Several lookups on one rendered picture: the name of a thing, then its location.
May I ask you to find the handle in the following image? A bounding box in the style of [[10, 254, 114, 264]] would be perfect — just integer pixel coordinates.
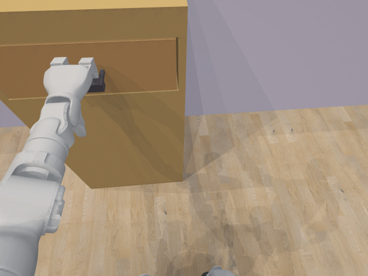
[[88, 70, 105, 93]]

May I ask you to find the right robot shin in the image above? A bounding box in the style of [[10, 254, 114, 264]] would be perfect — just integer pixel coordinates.
[[208, 266, 222, 274]]

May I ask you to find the robot left hand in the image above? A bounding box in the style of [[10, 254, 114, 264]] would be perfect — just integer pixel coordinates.
[[43, 57, 98, 137]]

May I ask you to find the cabinet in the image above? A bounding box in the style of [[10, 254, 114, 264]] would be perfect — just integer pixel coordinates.
[[0, 0, 188, 189]]

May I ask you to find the robot left upper arm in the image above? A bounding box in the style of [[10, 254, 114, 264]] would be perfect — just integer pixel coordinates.
[[0, 175, 66, 276]]

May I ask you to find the drawer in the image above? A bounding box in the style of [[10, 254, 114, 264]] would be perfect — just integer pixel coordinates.
[[0, 37, 177, 99]]

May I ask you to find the left robot forearm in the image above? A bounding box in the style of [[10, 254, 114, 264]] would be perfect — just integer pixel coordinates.
[[0, 92, 81, 192]]

